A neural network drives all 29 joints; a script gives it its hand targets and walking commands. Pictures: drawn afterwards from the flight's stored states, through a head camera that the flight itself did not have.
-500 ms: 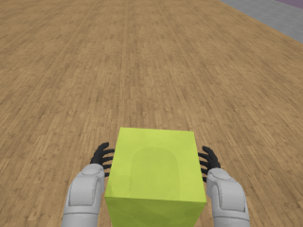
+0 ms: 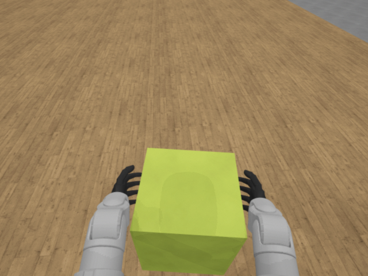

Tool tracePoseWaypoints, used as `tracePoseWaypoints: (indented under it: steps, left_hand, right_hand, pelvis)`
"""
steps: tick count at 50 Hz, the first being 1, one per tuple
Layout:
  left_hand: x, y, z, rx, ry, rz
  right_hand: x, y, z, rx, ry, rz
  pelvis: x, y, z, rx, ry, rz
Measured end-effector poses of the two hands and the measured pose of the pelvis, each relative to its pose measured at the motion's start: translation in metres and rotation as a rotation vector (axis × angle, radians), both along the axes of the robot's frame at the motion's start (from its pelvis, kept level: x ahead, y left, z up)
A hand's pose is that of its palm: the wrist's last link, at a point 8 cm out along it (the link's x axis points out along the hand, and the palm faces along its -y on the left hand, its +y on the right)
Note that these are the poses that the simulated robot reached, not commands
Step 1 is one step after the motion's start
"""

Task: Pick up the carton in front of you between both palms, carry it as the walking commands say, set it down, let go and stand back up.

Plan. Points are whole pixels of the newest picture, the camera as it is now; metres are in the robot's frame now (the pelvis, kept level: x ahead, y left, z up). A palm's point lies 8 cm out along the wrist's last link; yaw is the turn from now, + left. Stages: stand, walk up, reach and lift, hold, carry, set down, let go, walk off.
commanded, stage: carry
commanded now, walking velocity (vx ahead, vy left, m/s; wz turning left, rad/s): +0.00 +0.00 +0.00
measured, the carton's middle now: (186, 213) +0.31 +0.00 -0.04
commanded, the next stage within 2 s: hold in 0.36 s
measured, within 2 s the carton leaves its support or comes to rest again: neither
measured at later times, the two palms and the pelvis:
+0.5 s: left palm (107, 209) +0.27 +0.17 +0.04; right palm (247, 207) +0.28 -0.13 +0.04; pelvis -0.01 +0.00 +0.01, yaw +6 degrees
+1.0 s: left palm (109, 219) +0.24 +0.15 +0.06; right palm (253, 206) +0.28 -0.14 +0.05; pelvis -0.03 -0.04 +0.01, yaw +9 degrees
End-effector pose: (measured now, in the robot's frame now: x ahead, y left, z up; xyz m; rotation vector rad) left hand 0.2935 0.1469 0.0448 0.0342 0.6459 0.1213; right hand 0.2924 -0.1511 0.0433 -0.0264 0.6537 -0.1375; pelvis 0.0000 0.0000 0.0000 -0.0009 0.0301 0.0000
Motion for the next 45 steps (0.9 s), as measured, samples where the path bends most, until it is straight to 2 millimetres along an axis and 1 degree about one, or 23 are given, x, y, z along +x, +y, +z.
tracePoseWaypoints:
  steps: [19, 23, 28, 32, 35, 45]
  left_hand:
    - [-0.007, 0.006, -0.001, 0.0, 0.01, 0.003]
    - [-0.017, 0.013, 0.0, 0.016, 0.019, 0.015]
    - [-0.041, 0.033, 0.0, 0.018, 0.022, 0.112]
    - [-0.053, 0.039, 0.004, 0.014, 0.011, 0.163]
    - [-0.057, 0.036, 0.006, 0.013, 0.008, 0.17]
    - [-0.056, 0.013, 0.01, 0.021, 0.008, 0.151]
  right_hand:
    - [-0.006, 0.006, -0.001, -0.002, 0.009, 0.003]
    - [-0.01, 0.013, -0.001, -0.015, 0.018, 0.038]
    - [-0.005, 0.035, -0.001, -0.014, 0.019, 0.134]
    - [-0.002, 0.043, 0.003, -0.01, 0.007, 0.18]
    - [-0.004, 0.04, 0.005, -0.006, 0.005, 0.185]
    - [-0.011, 0.016, 0.005, 0.006, 0.005, 0.162]
  pelvis:
    - [-0.005, 0.005, 0.001, -0.003, -0.019, 0.003]
    - [-0.009, 0.004, 0.008, -0.004, -0.088, 0.079]
    - [-0.014, -0.002, 0.011, 0.008, -0.125, 0.122]
    - [-0.018, -0.008, 0.01, 0.008, -0.146, 0.145]
    - [-0.021, -0.013, 0.01, 0.01, -0.16, 0.155]
    - [-0.028, -0.031, 0.008, 0.018, -0.183, 0.162]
